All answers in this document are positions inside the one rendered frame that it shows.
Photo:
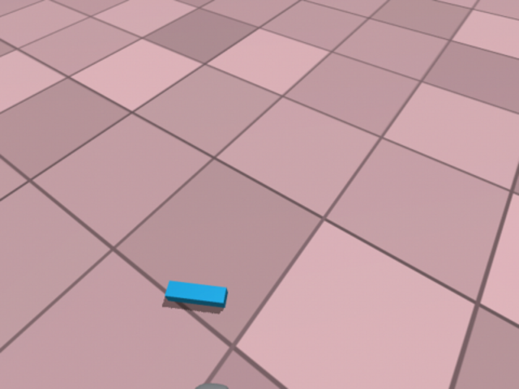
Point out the carton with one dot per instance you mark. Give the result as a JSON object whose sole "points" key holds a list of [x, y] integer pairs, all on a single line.
{"points": [[198, 294]]}

